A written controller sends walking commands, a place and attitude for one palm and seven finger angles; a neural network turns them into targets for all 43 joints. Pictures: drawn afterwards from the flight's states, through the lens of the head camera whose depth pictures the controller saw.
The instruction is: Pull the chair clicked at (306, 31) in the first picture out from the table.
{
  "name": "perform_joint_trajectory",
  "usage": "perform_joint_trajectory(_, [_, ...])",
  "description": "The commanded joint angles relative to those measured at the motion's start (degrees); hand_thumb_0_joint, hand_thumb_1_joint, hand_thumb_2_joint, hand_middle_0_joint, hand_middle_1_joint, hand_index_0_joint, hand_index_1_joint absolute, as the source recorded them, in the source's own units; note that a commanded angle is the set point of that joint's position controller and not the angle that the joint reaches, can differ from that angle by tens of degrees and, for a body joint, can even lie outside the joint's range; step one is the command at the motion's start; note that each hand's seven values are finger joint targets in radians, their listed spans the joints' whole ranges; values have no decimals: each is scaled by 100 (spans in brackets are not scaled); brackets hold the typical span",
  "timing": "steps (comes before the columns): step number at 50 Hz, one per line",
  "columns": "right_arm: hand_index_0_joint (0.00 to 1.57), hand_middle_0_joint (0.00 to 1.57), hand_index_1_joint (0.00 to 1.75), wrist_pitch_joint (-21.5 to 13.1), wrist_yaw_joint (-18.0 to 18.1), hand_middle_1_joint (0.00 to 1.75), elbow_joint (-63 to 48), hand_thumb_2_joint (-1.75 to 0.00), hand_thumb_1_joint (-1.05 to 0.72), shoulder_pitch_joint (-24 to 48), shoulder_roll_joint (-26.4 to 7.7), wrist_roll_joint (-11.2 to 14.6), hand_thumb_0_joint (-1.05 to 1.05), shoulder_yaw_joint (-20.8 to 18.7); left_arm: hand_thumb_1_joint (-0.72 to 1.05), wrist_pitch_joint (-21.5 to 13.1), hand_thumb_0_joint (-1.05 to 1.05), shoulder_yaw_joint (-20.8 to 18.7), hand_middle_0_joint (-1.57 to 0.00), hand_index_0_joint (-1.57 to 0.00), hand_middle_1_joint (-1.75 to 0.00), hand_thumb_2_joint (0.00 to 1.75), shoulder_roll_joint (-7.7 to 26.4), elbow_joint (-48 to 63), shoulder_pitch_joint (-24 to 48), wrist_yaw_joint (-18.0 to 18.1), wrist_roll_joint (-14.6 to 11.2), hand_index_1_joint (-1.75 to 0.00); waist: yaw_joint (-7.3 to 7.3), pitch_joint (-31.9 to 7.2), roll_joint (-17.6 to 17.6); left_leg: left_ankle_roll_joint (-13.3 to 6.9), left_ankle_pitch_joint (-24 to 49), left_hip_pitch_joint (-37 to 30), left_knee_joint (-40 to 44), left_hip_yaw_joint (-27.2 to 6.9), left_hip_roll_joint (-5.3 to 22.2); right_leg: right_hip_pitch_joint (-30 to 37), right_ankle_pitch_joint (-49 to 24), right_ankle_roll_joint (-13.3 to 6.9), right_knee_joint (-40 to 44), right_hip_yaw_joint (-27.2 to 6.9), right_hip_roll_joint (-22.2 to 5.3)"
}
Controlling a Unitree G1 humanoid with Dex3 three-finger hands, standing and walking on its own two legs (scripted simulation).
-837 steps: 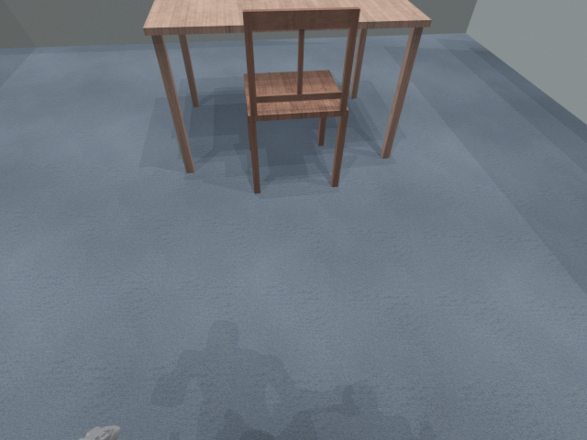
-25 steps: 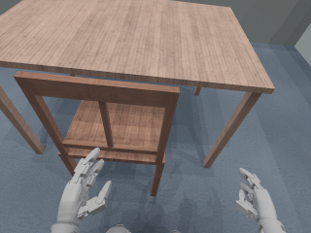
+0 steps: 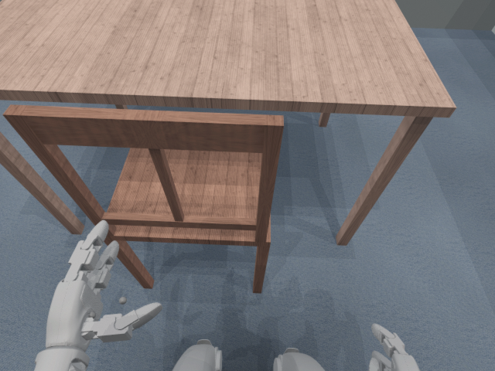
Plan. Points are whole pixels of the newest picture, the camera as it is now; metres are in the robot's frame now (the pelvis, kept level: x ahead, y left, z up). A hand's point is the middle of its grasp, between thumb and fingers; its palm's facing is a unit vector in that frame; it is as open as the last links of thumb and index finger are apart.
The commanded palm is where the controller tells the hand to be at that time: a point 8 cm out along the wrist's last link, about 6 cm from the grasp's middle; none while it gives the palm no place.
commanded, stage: raise the hand toward the chair's back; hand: left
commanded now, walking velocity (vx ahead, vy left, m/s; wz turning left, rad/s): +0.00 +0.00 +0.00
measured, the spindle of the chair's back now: (169, 187) +0.46 +0.18 -0.03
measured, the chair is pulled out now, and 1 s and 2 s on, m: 0.00 0.00 0.00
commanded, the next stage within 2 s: aim the fingers beside a spindle in 1.18 s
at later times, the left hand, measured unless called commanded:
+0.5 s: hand (96, 290) +0.23 +0.23 +0.03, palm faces -0.01 -1.00 -0.05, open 16.8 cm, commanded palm +0.21 +0.29 +0.05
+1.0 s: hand (77, 278) +0.24 +0.25 +0.05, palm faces +0.03 -1.00 -0.06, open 16.9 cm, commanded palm +0.22 +0.30 +0.05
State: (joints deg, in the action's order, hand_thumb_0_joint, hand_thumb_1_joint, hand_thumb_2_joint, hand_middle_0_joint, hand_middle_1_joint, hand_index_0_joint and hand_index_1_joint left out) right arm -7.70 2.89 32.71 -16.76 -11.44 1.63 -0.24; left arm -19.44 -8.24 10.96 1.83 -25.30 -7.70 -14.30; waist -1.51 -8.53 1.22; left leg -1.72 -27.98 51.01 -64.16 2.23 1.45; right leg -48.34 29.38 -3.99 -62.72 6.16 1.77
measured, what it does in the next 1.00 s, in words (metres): stands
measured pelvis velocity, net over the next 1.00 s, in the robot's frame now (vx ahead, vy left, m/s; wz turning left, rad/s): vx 0.00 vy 0.04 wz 0.01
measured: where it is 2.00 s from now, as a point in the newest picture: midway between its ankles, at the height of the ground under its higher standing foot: outside the picture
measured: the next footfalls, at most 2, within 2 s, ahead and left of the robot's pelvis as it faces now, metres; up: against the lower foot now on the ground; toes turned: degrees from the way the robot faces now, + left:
none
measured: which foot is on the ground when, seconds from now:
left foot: down 0.00-1.00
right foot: down 0.00-1.00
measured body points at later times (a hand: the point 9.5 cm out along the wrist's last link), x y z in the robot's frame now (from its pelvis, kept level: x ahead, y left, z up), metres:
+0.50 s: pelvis +0.01 +0.03 +0.00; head +0.07 +0.05 +0.45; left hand +0.23 +0.28 +0.04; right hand +0.21 -0.19 -0.06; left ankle +0.03 +0.10 -0.66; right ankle +0.01 -0.08 -0.66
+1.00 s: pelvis +0.00 +0.04 +0.01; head +0.07 +0.06 +0.46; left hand +0.23 +0.30 +0.06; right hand +0.17 -0.21 -0.06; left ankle +0.03 +0.10 -0.66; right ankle +0.01 -0.08 -0.66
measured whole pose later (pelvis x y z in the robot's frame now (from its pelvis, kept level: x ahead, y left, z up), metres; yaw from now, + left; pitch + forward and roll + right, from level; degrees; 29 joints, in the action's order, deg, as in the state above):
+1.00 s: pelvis +0.00 +0.04 +0.01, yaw +1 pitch +14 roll -4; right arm -9.9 1.7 30.7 -15.3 -14.8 1.1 1.0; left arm -24.0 -11.9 16.0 -4.7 -17.8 -13.8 -15.5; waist -1.9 -7.8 1.3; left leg -5.0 -27.0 48.9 -61.3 2.3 -0.4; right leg -44.6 27.2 -0.6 -57.5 6.0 0.3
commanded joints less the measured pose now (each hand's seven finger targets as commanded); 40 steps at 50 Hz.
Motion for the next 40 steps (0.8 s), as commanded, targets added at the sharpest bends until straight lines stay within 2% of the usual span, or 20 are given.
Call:
perform_joint_trajectory(1, [20, 20, 30, -543, -37, 30, -792, -90, -90, 793, -776, -69, 0, -271, -20, -1218, 0, 21, -9, -9, -13, 43, 543, 741, 394, -1, 241, -13, -140, -541, -66, -16, 975, -194, 552, -462, -68, 351, -804, 326, 955, -688, -198])
perform_joint_trajectory(3, [20, 20, 30, -619, -34, 30, -794, -90, -90, 763, -913, -35, 0, -271, -24, -1317, 0, 324, -9, -9, -12, 41, 427, 354, 485, -370, 231, -12, -277, -334, -103, -45, 670, -146, 507, -483, -73, 32, -319, 309, 1040, -709, -198])
perform_joint_trajectory(4, [20, 20, 30, -651, -15, 30, -810, -90, -90, 685, -985, -13, 0, -294, -27, -1322, 0, 203, -8, -8, -12, 40, 561, 328, 512, -545, 110, -12, -248, -624, -194, -49, 596, -173, 500, -485, -88, 185, -191, 321, 1099, -771, -217])
perform_joint_trajectory(7, [20, 20, 30, -690, 73, 30, -985, -90, -90, 620, -1067, 61, 0, -347, -34, -1159, 0, -299, -8, -8, -11, 37, 1019, 682, 393, -825, -143, -11, 16, -1429, 34, -52, 917, -577, 679, -442, -107, 806, -498, 305, 1153, -773, -226])
perform_joint_trajectory(8, [20, 20, 30, -683, 91, 30, -966, -90, -90, 622, -1057, 66, 0, -359, -36, -1097, 0, -543, -7, -7, -10, 36, 1208, 837, 412, -777, -182, -10, 106, -1649, 195, -45, 1131, -788, 752, -453, -91, 926, -762, 284, 1067, -665, -185])
perform_joint_trajectory(10, [20, 20, 30, -680, 94, 30, -1012, -90, -90, 631, -977, 56, 0, -345, -41, -1051, 0, -719, -7, -7, -9, 34, 1235, 1311, 418, -597, -284, -9, 211, -1908, 467, -27, 1544, -1209, 926, -483, -89, 1056, -1240, 261, 969, -461, -151])
perform_joint_trajectory(12, [20, 20, 30, -650, 81, 30, -977, -90, -90, 631, -898, 26, 0, -330, -45, -1046, 0, -748, -6, -6, -9, 32, 1089, 1407, 388, -341, -304, -9, 217, -1747, 493, 12, 1859, -1382, 1010, -505, -72, 1013, -1490, 241, 928, -322, -122])
perform_joint_trajectory(13, [20, 20, 30, -616, 72, 30, -932, -90, -90, 613, -889, 22, 0, -340, -48, -1025, 0, -754, -6, -6, -8, 31, 1068, 1256, 326, -235, -239, -8, 173, -1609, 367, 30, 2007, -1454, 1034, -557, -34, 904, -1568, 238, 908, -257, -86])
perform_joint_trajectory(14, [20, 20, 30, -601, 47, 30, -928, -90, -90, 639, -884, -2, 0, -321, -50, -1030, 0, -597, -6, -6, -8, 30, 900, 1195, 382, -180, -195, -8, 114, -1419, 428, 52, 2068, -1463, 1026, -585, -23, 746, -1584, 241, 861, -205, -94])
perform_joint_trajectory(15, [20, 20, 30, -557, 24, 30, -905, -90, -90, 628, -898, -15, 0, -315, -50, -995, 0, -524, -6, -6, -8, 30, 842, 896, 409, -152, -137, -8, 31, -1175, 239, 59, 1930, -1337, 1020, -608, -14, 600, -1486, 255, 879, -180, -86])
perform_joint_trajectory(18, [20, 20, 30, -451, -21, 30, -946, -90, -90, 628, -1022, -18, 0, -257, -50, -821, 0, -146, -6, -6, -8, 30, 673, 163, 581, -396, 55, -8, -146, -570, 167, 48, 1321, -1018, 1045, -661, -11, 202, -1000, 250, 941, -157, -73])
perform_joint_trajectory(21, [20, 20, 30, -412, -3, 30, -1116, -90, -90, 564, -1141, 28, 0, -227, -50, -641, 0, -153, -6, -6, -8, 30, 885, 131, 897, -766, 24, -8, -135, -772, 80, 56, 1069, -1106, 1149, -725, -18, 323, -827, 244, 1020, -165, -68])
perform_joint_trajectory(22, [20, 20, 30, -413, 21, 30, -1175, -90, -90, 573, -1158, 41, 0, -224, -50, -606, 0, -229, -6, -6, -8, 30, 986, 292, 977, -851, -22, -8, -86, -954, 204, 61, 1166, -1250, 1178, -735, -20, 420, -888, 234, 1045, -186, -65])
perform_joint_trajectory(24, [20, 20, 30, -419, 50, 30, -1211, -90, -90, 518, -1140, 40, 0, -213, -50, -584, 0, -547, -6, -6, -8, 30, 1236, 668, 1112, -892, -138, -8, 17, -1375, 339, 81, 1556, -1574, 1219, -748, -14, 663, -1116, 226, 1042, -182, -65])
perform_joint_trajectory(27, [20, 20, 30, -465, 64, 30, -1184, -90, -90, 513, -1030, 12, 0, -191, -50, -728, 0, -813, -6, -6, -8, 30, 1322, 1156, 1140, -740, -282, -8, 129, -1653, 529, 181, 2186, -1977, 1254, -805, 24, 753, -1371, 218, 1007, -148, -48])
perform_joint_trajectory(28, [20, 20, 30, -468, 56, 30, -1116, -90, -90, 524, -1025, -14, 0, -176, -50, -766, 0, -955, -6, -6, -8, 30, 1449, 1149, 1169, -641, -273, -8, 147, -1609, 615, 204, 2272, -1947, 1246, -812, 30, 710, -1367, 210, 972, -135, -41])
perform_joint_trajectory(30, [20, 20, 30, -471, 24, 30, -1018, -90, -90, 507, -1002, -17, 0, -163, -50, -860, 0, -807, -6, -6, -8, 30, 1237, 920, 1233, -557, -235, -8, 42, -1246, 549, 269, 2171, -1905, 1288, -898, 70, 445, -1190, 215, 960, -73, -36])
perform_joint_trajectory(34, [20, 20, 30, -425, 5, 30, -963, -90, -90, 504, -1158, 6, 0, -170, -50, -733, 0, -582, -6, -6, -8, 30, 1109, 19, 1381, -752, -99, -8, -115, -716, 390, 250, 1280, -1483, 1391, -974, 74, 109, -706, 232, 983, -48, -42])
perform_joint_trajectory(37, [20, 20, 30, -430, 10, 30, -1097, -90, -90, 485, -1240, 60, 0, -199, -50, -480, 0, -544, -6, -6, -8, 30, 1148, 20, 1254, -1020, -186, -8, -22, -1097, 372, 249, 1280, -1644, 1516, -1009, 60, 395, -742, 234, 1081, -64, -62])
perform_joint_trajectory(40, [20, 20, 30, -489, 13, 30, -1164, -90, -90, 459, -1221, 80, 0, -220, -50, -381, 0, -743, -6, -6, -8, 30, 1340, 410, 1133, -1066, -294, -8, 74, -1472, 376, 234, 1753, -1901, 1532, -970, 60, 706, -959, 237, 1158, -79, -57])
